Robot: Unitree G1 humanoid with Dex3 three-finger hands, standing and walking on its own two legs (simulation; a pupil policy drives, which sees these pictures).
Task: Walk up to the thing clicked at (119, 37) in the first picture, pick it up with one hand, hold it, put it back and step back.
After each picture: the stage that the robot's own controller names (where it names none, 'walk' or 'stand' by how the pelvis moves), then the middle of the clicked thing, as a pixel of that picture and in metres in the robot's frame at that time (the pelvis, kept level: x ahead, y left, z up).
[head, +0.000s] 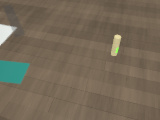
stand; (115, 45) +1.26 -0.33 -0.65
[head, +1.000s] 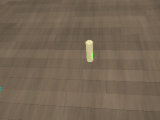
walk; (89, 51) +1.17 +0.05 -0.62
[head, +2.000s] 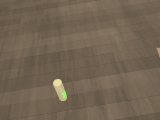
walk; (60, 90) +0.69 +0.29 -0.65
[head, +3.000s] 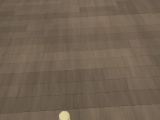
walk; out of the picture +0.44 +0.18 -0.64
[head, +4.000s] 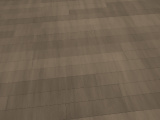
stand; out of the picture +0.36 +0.18 -0.65
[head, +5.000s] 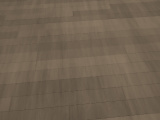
stand; out of the picture +0.34 +0.17 -0.66
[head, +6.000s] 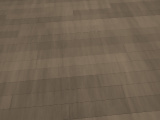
stand; out of the picture +0.36 +0.17 -0.66
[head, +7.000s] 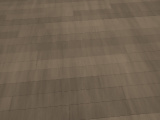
stand; out of the picture +0.35 +0.17 -0.66
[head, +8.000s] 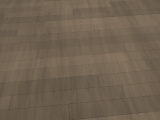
go down; out of the picture +0.34 +0.17 -0.66
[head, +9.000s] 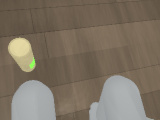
go down; (24, 57) +0.44 +0.20 -0.24
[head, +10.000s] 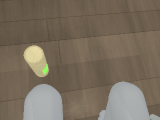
approach; (38, 63) +0.43 +0.19 -0.26
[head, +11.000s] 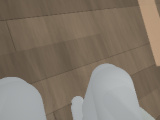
close in; out of the picture +0.42 +0.23 -0.16
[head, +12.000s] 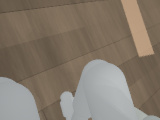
close; out of the picture +0.43 +0.24 -0.16
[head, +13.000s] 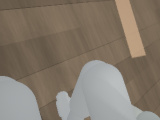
lift; out of the picture +0.41 +0.24 -0.17
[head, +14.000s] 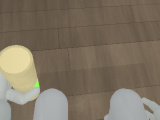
lift; (24, 79) +0.32 +0.20 -0.02
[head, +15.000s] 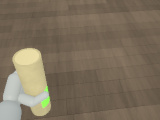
hold; (35, 86) +0.32 +0.17 +0.06
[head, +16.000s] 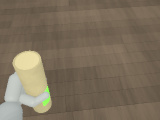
hold; (36, 86) +0.32 +0.17 +0.04
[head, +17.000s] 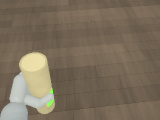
crouch; (40, 87) +0.32 +0.16 +0.04
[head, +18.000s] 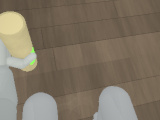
crouch; (21, 47) +0.45 +0.18 -0.05
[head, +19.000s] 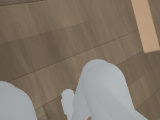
lower; out of the picture +0.45 +0.26 -0.17
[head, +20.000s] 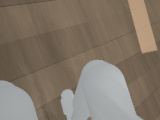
lower; out of the picture +0.45 +0.26 -0.16
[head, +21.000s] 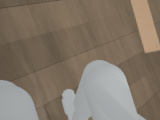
lower; out of the picture +0.43 +0.26 -0.17
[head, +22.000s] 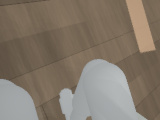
lower; out of the picture +0.45 +0.26 -0.16
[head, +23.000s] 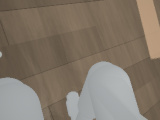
loosen; out of the picture +0.43 +0.22 -0.16
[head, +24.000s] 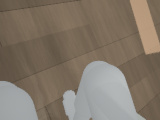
withdraw; out of the picture +0.43 +0.24 -0.17
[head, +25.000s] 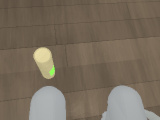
walk; (46, 65) +0.45 +0.18 -0.29
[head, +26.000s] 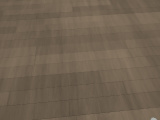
stand; out of the picture +0.37 +0.16 -0.59
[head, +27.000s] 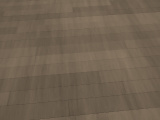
stand; out of the picture +0.37 +0.17 -0.60
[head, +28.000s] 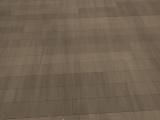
stand; out of the picture +0.38 +0.15 -0.63
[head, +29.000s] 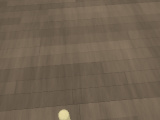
walk; out of the picture +0.41 +0.15 -0.64
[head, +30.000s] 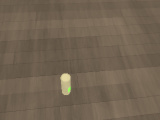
walk; (65, 85) +0.60 +0.11 -0.63
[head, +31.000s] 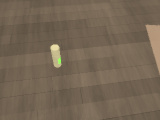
walk; (56, 56) +0.87 +0.26 -0.62
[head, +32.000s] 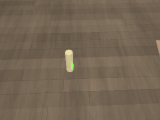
stand; (69, 61) +1.01 +0.17 -0.64
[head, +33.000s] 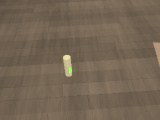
stand; (67, 66) +1.01 +0.19 -0.66
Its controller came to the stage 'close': yes
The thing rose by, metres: 0.69
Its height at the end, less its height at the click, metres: +0.00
